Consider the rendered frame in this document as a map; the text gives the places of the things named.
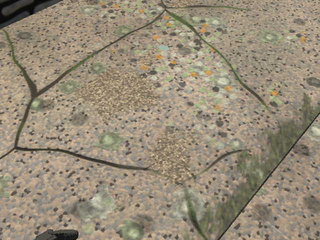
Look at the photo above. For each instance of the left robot hand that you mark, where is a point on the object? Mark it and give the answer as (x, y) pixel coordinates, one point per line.
(66, 234)

